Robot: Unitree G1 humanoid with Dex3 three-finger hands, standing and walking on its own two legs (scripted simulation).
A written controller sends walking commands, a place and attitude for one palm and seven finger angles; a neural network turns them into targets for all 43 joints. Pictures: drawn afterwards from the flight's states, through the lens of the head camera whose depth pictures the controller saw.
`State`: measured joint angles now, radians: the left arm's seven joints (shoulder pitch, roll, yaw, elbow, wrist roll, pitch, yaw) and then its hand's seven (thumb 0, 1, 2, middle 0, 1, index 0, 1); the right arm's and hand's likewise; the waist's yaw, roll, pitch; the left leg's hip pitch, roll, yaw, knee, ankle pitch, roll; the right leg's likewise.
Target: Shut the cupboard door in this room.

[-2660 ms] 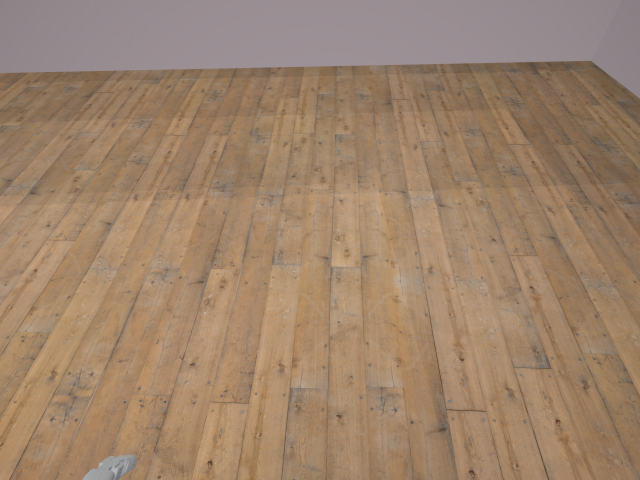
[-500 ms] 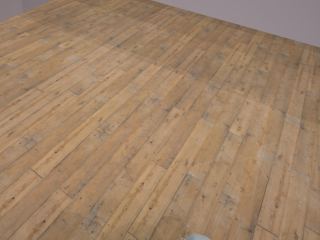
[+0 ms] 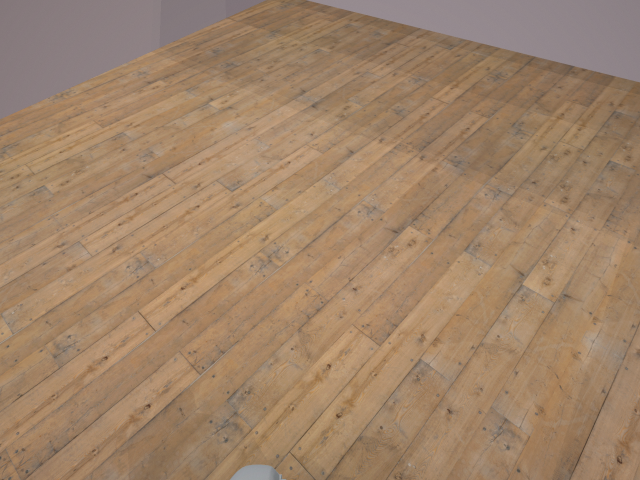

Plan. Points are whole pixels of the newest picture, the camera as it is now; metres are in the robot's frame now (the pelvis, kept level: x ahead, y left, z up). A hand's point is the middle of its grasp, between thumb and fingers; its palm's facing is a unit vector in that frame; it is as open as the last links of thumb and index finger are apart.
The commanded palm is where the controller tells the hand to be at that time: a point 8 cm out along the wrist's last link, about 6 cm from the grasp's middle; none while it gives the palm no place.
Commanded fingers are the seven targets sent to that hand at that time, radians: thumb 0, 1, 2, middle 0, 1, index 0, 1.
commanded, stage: turn or walk to find it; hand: left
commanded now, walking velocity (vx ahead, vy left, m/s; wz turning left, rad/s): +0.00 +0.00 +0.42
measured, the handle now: out of the picture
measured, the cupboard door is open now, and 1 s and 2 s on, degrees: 88 88 88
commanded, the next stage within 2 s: none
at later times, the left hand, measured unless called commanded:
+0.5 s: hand out of the picture +0.00 +0.27 -0.17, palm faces +0.24 -0.94 -0.24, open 7.4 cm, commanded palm none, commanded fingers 0.00 0.90 0.90 -0.20 -0.30 -0.20 -0.30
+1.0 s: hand out of the picture -0.09 +0.19 -0.16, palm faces +0.44 -0.87 -0.24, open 7.3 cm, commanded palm none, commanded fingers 0.00 0.90 0.90 -0.20 -0.30 -0.20 -0.30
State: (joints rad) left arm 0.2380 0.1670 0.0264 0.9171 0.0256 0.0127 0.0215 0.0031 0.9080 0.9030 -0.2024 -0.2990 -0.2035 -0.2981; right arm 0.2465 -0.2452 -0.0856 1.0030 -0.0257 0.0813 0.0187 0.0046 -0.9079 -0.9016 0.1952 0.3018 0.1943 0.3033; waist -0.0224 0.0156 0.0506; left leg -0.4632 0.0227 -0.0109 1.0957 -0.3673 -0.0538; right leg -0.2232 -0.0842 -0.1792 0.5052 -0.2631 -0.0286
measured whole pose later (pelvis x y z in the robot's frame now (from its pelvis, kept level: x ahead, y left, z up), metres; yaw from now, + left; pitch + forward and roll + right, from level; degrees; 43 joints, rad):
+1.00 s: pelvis -0.06 +0.00 +0.00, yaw +26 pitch -1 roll +1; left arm 0.23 0.17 0.03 0.93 0.03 0.01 0.02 0.00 0.91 0.90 -0.20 -0.30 -0.20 -0.30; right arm 0.25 -0.25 -0.09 1.01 -0.03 0.09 0.02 0.00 -0.91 -0.90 0.19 0.30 0.19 0.30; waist -0.02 0.02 0.06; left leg -0.44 0.04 -0.01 1.05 -0.38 -0.07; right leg -0.22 -0.09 -0.20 0.50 -0.27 -0.03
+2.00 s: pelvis -0.10 -0.02 +0.00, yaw +51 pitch -2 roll +2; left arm 0.23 0.16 0.03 0.94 0.03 0.01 0.02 0.00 0.91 0.90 -0.20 -0.30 -0.20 -0.30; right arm 0.23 -0.26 -0.08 1.02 -0.02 0.09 0.01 0.00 -0.91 -0.90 0.19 0.30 0.19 0.30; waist -0.01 0.03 0.07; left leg -0.43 0.05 -0.01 1.03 -0.39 -0.07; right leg -0.19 -0.10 -0.22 0.51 -0.28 -0.04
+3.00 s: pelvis -0.14 -0.08 +0.00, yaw +76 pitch -1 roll +2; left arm 0.21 0.15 0.03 0.93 0.02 0.01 0.02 0.00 0.91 0.90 -0.20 -0.30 -0.20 -0.30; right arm 0.28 -0.26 -0.09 1.01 -0.03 0.08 0.01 0.00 -0.91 -0.90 0.19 0.30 0.19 0.30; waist -0.04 0.05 0.04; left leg -0.49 0.02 -0.04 1.14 -0.34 -0.07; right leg -0.18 -0.08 -0.17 0.48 -0.28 -0.03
